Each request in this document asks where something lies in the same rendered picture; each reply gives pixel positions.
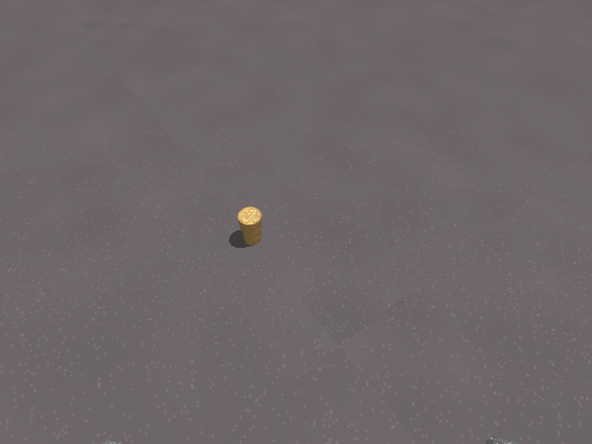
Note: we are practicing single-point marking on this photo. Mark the cup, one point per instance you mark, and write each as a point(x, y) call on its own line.
point(250, 219)

